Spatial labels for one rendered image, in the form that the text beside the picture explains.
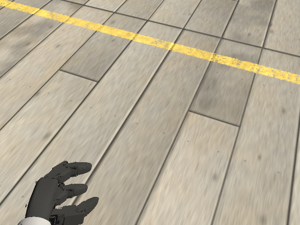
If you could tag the left robot hand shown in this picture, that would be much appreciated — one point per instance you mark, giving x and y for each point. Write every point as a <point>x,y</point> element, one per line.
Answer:
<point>51,191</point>

